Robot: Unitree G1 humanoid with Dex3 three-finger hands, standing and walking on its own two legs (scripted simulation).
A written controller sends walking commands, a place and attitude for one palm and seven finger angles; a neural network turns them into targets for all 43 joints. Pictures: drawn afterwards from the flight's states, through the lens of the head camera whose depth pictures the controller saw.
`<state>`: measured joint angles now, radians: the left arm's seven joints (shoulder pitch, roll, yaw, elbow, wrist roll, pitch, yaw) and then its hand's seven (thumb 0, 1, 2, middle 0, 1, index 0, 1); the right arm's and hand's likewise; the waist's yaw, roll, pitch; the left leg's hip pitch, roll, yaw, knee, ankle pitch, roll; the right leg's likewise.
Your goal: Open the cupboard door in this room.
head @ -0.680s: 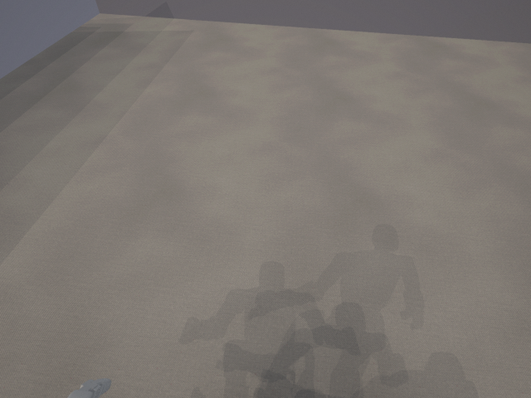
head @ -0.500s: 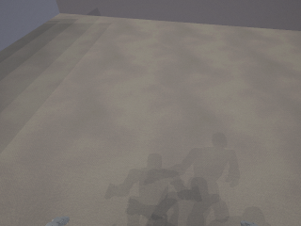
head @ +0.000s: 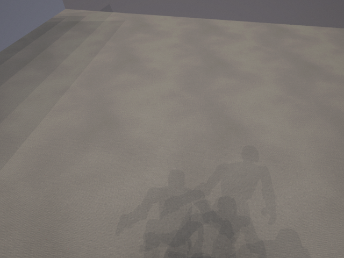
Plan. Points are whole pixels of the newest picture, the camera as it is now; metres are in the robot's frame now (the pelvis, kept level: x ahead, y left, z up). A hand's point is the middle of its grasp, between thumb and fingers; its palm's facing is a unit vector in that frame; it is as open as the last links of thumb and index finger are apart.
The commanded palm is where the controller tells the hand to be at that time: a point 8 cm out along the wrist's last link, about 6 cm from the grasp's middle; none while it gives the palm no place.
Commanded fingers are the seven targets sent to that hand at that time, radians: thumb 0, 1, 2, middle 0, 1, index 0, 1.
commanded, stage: stand and wait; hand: left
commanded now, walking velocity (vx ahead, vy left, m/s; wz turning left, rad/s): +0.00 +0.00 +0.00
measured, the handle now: out of the picture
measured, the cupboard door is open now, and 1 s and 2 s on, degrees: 0 0 0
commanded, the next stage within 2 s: turn or walk to find it in 0.22 s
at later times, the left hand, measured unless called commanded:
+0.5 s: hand out of the picture +0.07 +0.23 -0.17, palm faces +0.02 -0.96 -0.29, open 7.4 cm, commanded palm none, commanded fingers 0.00 0.90 0.90 -0.20 -0.30 -0.20 -0.30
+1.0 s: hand out of the picture +0.01 +0.22 -0.16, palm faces +0.24 -0.93 -0.28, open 7.4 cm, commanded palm none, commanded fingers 0.00 0.90 0.90 -0.20 -0.30 -0.20 -0.30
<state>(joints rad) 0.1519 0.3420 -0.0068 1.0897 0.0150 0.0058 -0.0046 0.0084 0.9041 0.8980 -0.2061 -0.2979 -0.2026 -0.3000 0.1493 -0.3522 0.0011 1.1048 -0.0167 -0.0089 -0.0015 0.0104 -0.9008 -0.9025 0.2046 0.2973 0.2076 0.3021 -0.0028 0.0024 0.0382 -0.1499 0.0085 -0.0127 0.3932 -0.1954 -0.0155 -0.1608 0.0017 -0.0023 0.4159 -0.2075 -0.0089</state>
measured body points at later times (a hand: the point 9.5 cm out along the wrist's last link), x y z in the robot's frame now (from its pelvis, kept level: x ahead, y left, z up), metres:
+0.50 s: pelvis +0.00 +0.01 -0.01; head +0.01 +0.01 +0.44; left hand +0.07 +0.28 -0.15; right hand +0.07 -0.27 -0.15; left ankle +0.01 +0.13 -0.74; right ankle +0.01 -0.11 -0.74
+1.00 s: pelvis -0.04 +0.00 -0.01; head +0.00 -0.01 +0.44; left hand +0.00 +0.27 -0.14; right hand +0.05 -0.24 -0.16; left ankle +0.01 +0.13 -0.74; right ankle -0.04 -0.13 -0.74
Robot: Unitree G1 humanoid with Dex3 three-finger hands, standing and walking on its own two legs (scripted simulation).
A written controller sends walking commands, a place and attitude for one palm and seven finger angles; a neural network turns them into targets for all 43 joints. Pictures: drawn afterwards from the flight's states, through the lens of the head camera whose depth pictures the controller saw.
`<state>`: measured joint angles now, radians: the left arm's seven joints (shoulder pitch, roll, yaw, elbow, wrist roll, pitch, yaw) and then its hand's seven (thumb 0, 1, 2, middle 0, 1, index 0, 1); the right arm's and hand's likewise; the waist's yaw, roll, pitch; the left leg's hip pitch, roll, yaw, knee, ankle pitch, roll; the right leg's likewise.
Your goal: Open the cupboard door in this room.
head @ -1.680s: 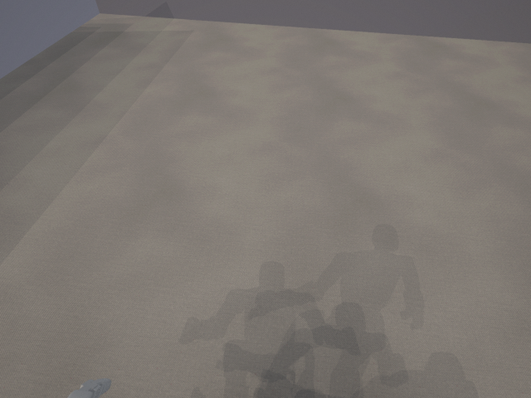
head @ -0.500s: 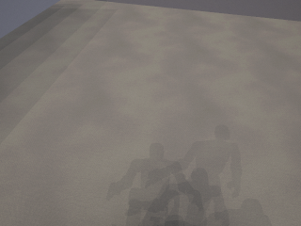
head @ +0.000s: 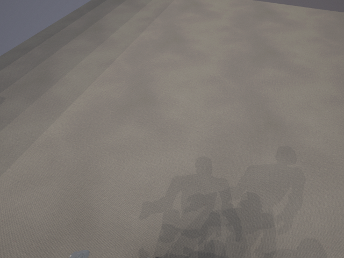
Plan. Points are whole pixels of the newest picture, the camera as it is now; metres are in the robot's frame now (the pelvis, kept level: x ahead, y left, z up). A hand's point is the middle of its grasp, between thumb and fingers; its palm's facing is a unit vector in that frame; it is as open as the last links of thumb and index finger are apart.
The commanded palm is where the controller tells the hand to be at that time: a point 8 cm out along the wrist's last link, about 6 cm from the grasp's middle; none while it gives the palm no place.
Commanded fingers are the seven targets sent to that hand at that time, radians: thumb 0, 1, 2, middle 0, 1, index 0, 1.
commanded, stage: turn or walk to find it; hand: left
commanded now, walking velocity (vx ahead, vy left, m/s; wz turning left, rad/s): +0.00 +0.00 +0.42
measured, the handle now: out of the picture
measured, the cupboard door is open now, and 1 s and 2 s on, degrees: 0 0 0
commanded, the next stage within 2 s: stand and wait in 1.14 s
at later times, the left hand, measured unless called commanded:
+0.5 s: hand out of the picture -0.06 +0.23 -0.19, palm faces +0.27 -0.94 -0.23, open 7.4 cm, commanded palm none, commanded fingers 0.00 0.90 0.90 -0.20 -0.30 -0.20 -0.30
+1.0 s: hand out of the picture -0.02 +0.19 -0.13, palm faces +0.44 -0.85 -0.29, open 7.4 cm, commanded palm none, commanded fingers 0.00 0.90 0.90 -0.20 -0.30 -0.20 -0.30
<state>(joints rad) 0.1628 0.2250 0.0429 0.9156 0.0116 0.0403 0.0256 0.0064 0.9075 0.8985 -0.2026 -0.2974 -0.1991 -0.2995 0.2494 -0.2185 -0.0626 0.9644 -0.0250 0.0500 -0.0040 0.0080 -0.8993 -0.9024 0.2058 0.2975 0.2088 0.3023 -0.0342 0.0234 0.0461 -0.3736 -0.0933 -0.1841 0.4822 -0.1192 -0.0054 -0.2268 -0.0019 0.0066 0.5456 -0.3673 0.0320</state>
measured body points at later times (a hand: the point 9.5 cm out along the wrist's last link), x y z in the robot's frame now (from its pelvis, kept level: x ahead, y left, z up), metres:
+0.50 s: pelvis -0.02 +0.03 +0.00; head +0.01 +0.07 +0.44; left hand -0.08 +0.28 -0.17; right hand +0.13 -0.20 -0.13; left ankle -0.05 +0.13 -0.73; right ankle -0.03 -0.12 -0.68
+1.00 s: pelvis -0.03 -0.03 +0.00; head -0.01 -0.06 +0.45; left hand -0.05 +0.24 -0.11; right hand +0.11 -0.24 -0.16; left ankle -0.09 +0.11 -0.66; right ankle +0.01 -0.10 -0.73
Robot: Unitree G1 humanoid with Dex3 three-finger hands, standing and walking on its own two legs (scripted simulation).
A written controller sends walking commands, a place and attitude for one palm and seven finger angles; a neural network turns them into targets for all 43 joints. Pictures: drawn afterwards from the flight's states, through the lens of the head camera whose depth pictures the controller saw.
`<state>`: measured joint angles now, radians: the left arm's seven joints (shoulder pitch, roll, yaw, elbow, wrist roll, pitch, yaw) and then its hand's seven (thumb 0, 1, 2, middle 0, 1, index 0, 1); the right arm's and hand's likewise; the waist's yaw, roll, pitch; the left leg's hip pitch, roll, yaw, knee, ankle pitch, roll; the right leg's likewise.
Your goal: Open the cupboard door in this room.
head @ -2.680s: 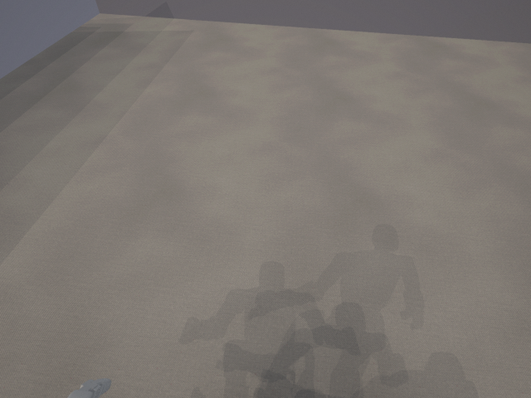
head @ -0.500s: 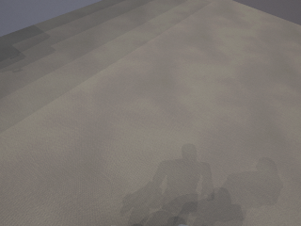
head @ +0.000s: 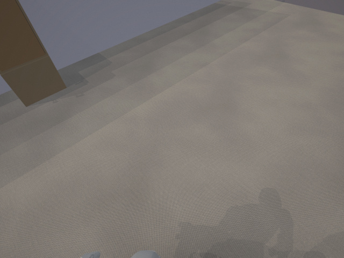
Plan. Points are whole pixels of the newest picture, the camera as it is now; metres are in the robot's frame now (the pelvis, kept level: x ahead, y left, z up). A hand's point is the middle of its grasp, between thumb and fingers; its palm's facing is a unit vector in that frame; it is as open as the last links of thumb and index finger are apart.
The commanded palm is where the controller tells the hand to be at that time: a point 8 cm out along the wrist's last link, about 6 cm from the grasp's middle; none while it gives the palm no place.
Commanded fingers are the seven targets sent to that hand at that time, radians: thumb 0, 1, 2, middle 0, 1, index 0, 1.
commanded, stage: turn or walk to find it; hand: left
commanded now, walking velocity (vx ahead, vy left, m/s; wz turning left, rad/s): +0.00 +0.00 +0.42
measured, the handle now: out of the picture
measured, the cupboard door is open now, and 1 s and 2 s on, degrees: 0 0 0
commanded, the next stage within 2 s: stand and wait in 0.14 s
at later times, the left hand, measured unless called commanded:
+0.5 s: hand out of the picture -0.08 +0.23 -0.19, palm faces +0.20 -0.96 -0.20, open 7.4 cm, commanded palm none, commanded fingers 0.00 0.90 0.90 -0.20 -0.30 -0.20 -0.30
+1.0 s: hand out of the picture -0.08 +0.20 -0.18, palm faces +0.16 -0.97 -0.19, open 7.4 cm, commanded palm none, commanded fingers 0.00 0.90 0.90 -0.20 -0.30 -0.20 -0.30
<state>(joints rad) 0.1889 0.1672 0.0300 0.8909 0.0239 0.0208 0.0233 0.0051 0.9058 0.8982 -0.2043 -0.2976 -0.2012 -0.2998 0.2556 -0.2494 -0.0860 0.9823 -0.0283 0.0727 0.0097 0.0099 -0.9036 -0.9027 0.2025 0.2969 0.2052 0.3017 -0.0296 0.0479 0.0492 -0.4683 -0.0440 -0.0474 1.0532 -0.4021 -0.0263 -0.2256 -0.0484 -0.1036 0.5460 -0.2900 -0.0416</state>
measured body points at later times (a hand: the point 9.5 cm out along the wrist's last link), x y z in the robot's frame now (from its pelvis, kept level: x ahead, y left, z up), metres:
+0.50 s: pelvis -0.03 +0.04 +0.00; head -0.03 +0.07 +0.45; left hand -0.08 +0.28 -0.17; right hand +0.10 -0.17 -0.13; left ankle -0.06 +0.13 -0.74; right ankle -0.02 -0.10 -0.70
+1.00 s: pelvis -0.06 +0.03 +0.00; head -0.06 +0.03 +0.45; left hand -0.08 +0.25 -0.16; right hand -0.05 -0.21 -0.16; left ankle -0.06 +0.13 -0.74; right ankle -0.02 -0.10 -0.74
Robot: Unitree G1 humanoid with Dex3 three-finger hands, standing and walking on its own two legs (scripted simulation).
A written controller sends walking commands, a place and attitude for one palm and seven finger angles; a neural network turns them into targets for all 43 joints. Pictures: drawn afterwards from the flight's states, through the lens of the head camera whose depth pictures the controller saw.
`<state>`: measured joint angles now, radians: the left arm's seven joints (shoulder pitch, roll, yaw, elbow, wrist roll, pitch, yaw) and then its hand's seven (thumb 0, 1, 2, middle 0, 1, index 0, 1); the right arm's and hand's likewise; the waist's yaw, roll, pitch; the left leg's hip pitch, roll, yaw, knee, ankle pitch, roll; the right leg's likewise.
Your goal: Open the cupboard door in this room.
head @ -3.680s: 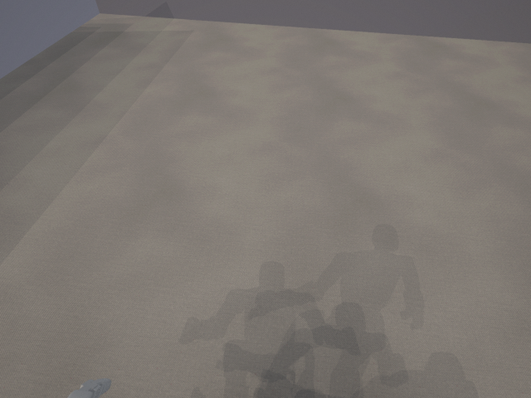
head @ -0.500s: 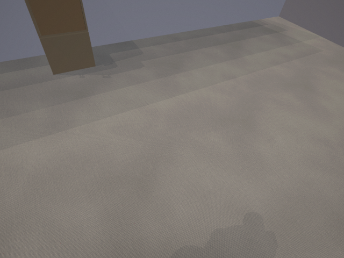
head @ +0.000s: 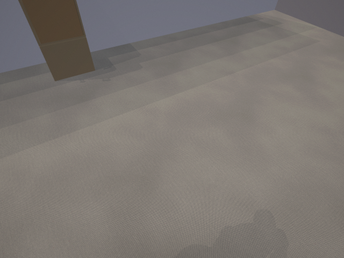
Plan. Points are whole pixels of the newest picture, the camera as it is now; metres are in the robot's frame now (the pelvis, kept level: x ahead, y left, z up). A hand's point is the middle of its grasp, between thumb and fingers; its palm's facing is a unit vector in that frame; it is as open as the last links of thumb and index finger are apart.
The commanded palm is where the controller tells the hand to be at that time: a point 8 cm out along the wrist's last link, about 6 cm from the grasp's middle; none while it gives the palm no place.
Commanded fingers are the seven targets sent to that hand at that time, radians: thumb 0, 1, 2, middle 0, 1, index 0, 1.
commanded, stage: turn or walk to find it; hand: left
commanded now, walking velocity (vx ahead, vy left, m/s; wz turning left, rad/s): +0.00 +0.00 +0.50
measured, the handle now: out of the picture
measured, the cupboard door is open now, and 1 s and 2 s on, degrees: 0 0 0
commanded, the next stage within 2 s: stand and wait in 0.14 s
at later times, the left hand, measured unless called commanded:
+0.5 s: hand out of the picture +0.04 +0.19 -0.17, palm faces +0.16 -0.96 -0.21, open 7.4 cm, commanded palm none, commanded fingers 0.00 0.90 0.90 -0.20 -0.30 -0.20 -0.30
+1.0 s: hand out of the picture -0.04 +0.13 -0.18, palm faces +0.23 -0.96 -0.18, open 7.4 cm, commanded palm none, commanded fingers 0.00 0.90 0.90 -0.20 -0.30 -0.20 -0.30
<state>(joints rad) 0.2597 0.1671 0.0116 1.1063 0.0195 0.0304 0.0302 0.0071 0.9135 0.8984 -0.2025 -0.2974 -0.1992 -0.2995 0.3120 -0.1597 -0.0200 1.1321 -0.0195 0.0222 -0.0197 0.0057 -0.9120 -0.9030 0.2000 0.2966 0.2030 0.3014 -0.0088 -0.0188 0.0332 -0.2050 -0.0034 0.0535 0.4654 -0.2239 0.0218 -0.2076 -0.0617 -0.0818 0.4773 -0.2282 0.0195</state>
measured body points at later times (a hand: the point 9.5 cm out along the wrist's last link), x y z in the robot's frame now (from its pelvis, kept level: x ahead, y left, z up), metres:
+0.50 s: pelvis +0.00 +0.00 +0.00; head +0.03 +0.01 +0.45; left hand +0.03 +0.24 -0.15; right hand +0.06 -0.23 -0.15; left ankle +0.02 +0.11 -0.74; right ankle -0.03 -0.13 -0.69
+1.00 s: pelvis +0.01 -0.03 +0.00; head +0.03 -0.03 +0.45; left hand -0.05 +0.18 -0.16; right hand +0.10 -0.25 -0.16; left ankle -0.02 +0.10 -0.74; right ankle -0.01 -0.13 -0.74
